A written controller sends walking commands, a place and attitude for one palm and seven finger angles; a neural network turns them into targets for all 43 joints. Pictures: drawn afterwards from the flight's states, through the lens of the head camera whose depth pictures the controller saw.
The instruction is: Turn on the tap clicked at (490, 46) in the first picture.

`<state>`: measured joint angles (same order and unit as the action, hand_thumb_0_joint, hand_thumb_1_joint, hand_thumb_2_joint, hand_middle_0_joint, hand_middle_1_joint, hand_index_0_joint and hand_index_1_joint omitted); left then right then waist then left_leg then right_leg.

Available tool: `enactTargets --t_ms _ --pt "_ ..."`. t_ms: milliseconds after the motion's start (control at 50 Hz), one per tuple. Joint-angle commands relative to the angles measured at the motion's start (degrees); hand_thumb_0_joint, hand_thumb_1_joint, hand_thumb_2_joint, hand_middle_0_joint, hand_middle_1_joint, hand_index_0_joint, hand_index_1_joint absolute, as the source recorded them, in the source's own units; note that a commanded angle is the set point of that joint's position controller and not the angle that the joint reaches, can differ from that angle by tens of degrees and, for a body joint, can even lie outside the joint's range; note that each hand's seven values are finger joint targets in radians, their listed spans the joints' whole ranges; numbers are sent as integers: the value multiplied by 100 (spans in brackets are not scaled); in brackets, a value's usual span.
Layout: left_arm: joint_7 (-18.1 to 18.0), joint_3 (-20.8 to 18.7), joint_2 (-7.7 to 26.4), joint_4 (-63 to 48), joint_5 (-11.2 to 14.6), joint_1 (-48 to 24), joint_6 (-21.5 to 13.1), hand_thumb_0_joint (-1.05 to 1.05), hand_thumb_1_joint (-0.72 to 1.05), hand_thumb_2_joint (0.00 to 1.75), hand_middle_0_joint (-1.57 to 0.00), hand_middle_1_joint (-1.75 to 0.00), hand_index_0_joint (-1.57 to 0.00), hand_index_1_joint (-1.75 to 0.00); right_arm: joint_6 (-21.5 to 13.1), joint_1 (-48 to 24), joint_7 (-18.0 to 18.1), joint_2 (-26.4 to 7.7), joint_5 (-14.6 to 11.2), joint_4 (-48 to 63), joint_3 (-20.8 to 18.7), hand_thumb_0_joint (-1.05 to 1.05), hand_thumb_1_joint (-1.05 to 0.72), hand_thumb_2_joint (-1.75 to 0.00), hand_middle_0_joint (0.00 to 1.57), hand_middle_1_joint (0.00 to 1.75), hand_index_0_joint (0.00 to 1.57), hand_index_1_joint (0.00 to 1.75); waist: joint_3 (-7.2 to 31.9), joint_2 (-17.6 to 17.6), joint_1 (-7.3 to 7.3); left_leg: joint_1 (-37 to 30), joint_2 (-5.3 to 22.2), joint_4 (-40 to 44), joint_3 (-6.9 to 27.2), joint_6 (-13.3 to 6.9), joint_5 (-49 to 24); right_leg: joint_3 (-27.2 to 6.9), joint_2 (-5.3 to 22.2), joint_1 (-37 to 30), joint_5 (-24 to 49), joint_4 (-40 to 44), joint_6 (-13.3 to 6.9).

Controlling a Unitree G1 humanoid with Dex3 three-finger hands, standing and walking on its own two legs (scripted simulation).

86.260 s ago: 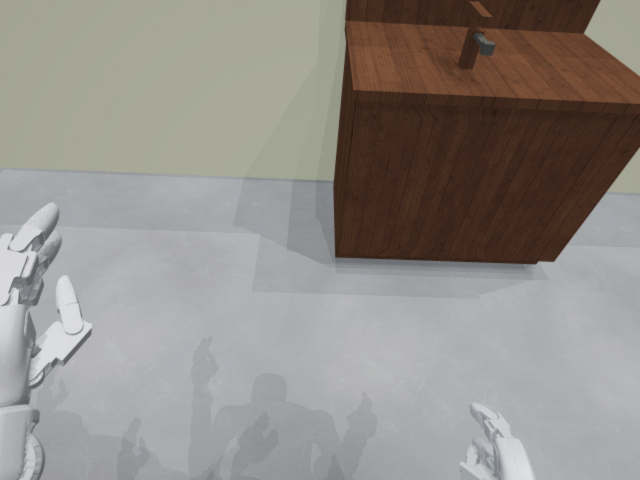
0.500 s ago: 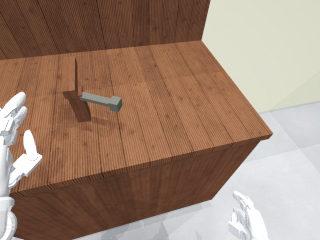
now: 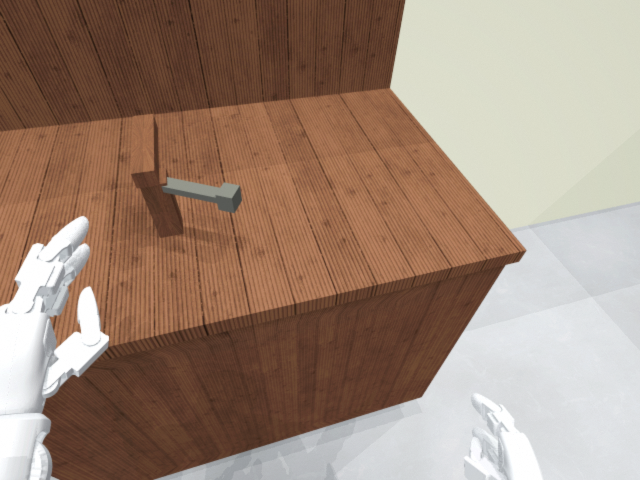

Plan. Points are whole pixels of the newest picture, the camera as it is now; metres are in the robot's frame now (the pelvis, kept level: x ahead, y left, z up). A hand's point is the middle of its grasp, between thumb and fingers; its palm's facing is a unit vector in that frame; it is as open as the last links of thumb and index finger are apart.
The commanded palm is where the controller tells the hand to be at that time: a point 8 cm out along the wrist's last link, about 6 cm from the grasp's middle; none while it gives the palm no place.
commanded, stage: come to a stop and stand still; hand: left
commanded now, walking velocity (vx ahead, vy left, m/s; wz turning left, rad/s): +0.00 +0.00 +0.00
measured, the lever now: (229, 197) +0.45 +0.17 +0.11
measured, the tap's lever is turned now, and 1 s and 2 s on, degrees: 59 59 59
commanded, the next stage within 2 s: look again from close up in 0.24 s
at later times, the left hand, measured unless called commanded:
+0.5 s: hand (54, 312) +0.23 +0.27 +0.15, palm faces +0.40 -0.84 -0.36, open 7.4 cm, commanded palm +0.16 +0.30 +0.18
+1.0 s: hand (90, 280) +0.25 +0.24 +0.17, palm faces +0.38 -0.85 -0.36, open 7.4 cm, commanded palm +0.19 +0.28 +0.18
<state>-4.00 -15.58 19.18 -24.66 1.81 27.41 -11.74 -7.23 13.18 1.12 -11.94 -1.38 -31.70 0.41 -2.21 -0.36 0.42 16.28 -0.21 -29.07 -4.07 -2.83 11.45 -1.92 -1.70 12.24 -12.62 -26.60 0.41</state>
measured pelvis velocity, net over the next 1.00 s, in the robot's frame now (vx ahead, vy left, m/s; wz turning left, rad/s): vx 0.02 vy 0.00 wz -0.02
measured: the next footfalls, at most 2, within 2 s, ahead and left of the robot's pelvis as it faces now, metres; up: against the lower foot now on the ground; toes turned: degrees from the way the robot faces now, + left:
none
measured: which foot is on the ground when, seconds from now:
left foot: down 0.00-1.00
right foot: down 0.00-1.00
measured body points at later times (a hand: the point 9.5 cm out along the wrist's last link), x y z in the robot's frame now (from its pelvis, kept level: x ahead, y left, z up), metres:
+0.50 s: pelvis +0.01 +0.02 +0.00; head +0.03 +0.05 +0.45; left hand +0.20 +0.32 +0.17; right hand +0.19 -0.19 -0.06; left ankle +0.05 +0.08 -0.74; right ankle +0.02 -0.13 -0.74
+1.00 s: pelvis +0.02 +0.00 +0.00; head +0.06 +0.02 +0.45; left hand +0.23 +0.29 +0.19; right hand +0.22 -0.21 -0.06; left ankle +0.05 +0.08 -0.74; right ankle +0.02 -0.12 -0.74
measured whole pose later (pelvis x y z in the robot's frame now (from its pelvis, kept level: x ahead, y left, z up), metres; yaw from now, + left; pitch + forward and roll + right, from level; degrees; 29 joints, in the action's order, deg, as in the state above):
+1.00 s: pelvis +0.02 +0.00 +0.00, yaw -1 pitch -2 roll -1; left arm -6.0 -20.6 20.9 -29.3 2.3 21.1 -10.0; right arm -6.4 9.6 0.2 -9.6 -1.1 -30.4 0.9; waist -6.2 1.8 2.8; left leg 13.2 -0.6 -27.3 -5.5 -3.2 12.4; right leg -0.1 -0.6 10.4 -14.4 -26.8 0.1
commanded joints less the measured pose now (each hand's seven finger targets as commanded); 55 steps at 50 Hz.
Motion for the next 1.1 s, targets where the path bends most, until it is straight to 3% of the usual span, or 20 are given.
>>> enactTargets --t_ms 0,20,80,120,180,280,320,340,420,520,620,640,720,740,820,860,900,960,1020,1080 --pt "-341 -1393 1430 -1226 79 -1378 -483 0 90 90 -20 -30 -20 -30 -342 -722 180 -622 34 920 -213 0 -90 -90 20 30 20 30 187 -486 54 -239 427 898 764 65 1592 -609 424 656 -1455 973 -249" --pt "-332 -1428 1492 -1384 51 -1512 -513 0 90 90 -20 -30 -20 -30 -374 -771 193 -645 30 933 -201 0 -90 -90 20 30 20 30 228 -738 80 -211 511 1101 843 65 1729 -453 311 481 -1225 792 -210" --pt "-306 -1103 1141 -1231 -50 -1559 -570 0 90 90 -20 -30 -20 -30 -527 -643 164 -687 21 866 -213 0 -90 -90 20 30 20 30 491 -1001 127 264 708 1488 966 -43 2352 -104 166 -329 -730 204 -141" --pt "-278 -879 896 -1059 -66 -1215 -514 0 90 90 -20 -30 -20 -30 -596 -650 102 -647 -12 843 -202 0 -90 -90 20 30 20 30 580 -790 150 87 675 1387 897 -15 2047 -62 177 -359 -492 284 -118" --pt "-272 -735 774 -850 -113 -965 -442 0 90 90 -20 -30 -20 -30 -593 -496 55 -710 17 762 -254 0 -90 -90 20 30 20 30 466 -80 118 76 600 1196 877 34 1925 -196 243 -149 -638 651 -105" --pt "-296 -905 934 -788 -135 -1052 -402 0 90 90 -20 -30 -20 -30 -511 -535 72 -719 31 733 -250 0 -90 -90 20 30 20 30 198 -24 82 109 552 1238 882 94 1801 -227 244 70 -686 810 -114" --pt "-316 -1165 1228 -1046 -131 -1202 -410 0 90 90 -20 -30 -20 -30 -494 -634 89 -671 37 741 -214 0 -90 -90 20 30 20 30 323 -134 95 -139 525 1190 848 114 1421 -230 248 36 -414 825 -119" --pt "-303 -1038 1073 -1105 -115 -1312 -430 0 90 90 -20 -30 -20 -30 -490 -606 101 -674 59 741 -211 0 -90 -90 20 30 20 30 385 -260 69 -119 533 1214 854 101 1381 -162 257 -73 -317 752 -114" --pt "-317 -1159 1246 -1667 -109 -1351 -493 0 90 90 -20 -30 -20 -30 -536 -699 96 -619 45 797 -189 0 -90 -90 20 30 20 30 748 -754 132 -428 637 1306 942 93 998 -21 195 -373 145 439 -97" --pt "-324 -1053 1047 -1606 -67 -861 -441 0 90 90 -20 -30 -20 -30 -533 -599 49 -628 37 753 -221 0 -90 -90 20 30 20 30 1019 -502 123 -873 596 964 814 185 -327 45 255 -428 750 419 -113" --pt "-315 -1074 984 -1068 -22 -518 -284 0 90 90 -20 -30 -20 -30 -354 -573 49 -646 5 727 -251 0 -90 -90 20 30 20 30 839 -157 98 -894 574 775 728 281 -1111 46 309 -356 1083 544 -103" --pt "-280 -909 832 -1036 1 -598 -276 0 90 90 -20 -30 -20 -30 -306 -541 41 -677 13 722 -252 0 -90 -90 20 30 20 30 811 -135 67 -860 565 777 707 276 -1161 63 314 -335 1086 538 -100" --pt "-311 -1099 1118 -1306 9 -814 -253 0 90 90 -20 -30 -20 -30 -222 -697 93 -635 -17 800 -232 0 -90 -90 20 30 20 30 765 -259 91 -819 576 847 727 274 -992 68 324 -401 1006 525 -94" --pt "-286 -958 981 -1311 32 -879 -262 0 90 90 -20 -30 -20 -30 -203 -662 94 -646 7 786 -225 0 -90 -90 20 30 20 30 774 -216 66 -812 586 902 753 262 -928 103 300 -390 962 521 -84" --pt "-309 -1183 1302 -1940 64 -1183 -271 0 90 90 -20 -30 -20 -30 -204 -726 87 -617 -18 893 -268 0 -90 -90 20 30 20 30 934 -728 92 -1336 939 880 839 367 -1798 191 146 -69 599 47 -57" --pt "-285 -992 1095 -1963 87 -1189 -258 0 90 90 -20 -30 -20 -30 -210 -626 31 -595 9 941 -322 0 -90 -90 20 30 20 30 981 -980 73 -1587 1208 886 927 296 -2286 261 141 176 -174 -158 -43" --pt "-280 -960 1035 -1898 80 -1107 -220 0 90 90 -20 -30 -20 -30 -210 -592 -30 -604 26 948 -342 0 -90 -90 20 30 20 30 937 -1127 79 -1592 1349 906 941 238 -2194 291 154 260 -433 -189 -30" --pt "-276 -986 997 -1663 76 -1002 -134 0 90 90 -20 -30 -20 -30 -160 -625 -92 -620 21 975 -335 0 -90 -90 20 30 20 30 829 -833 78 -1119 1316 665 882 199 -1816 326 210 -162 91 388 -50" --pt "-288 -1271 1153 -1329 135 -419 -52 0 90 90 -20 -30 -20 -30 -70 -650 -80 -613 -60 1032 -355 0 -90 -90 20 30 20 30 793 76 53 -563 934 403 688 224 -682 55 334 -505 922 681 -147" --pt "-215 -1197 1052 -1365 271 -260 -62 0 90 90 -20 -30 -20 -30 3 -629 -29 -624 -26 1029 -379 0 -90 -90 20 30 20 30 758 88 -5 -492 701 291 584 209 123 -360 513 -31 781 672 -336"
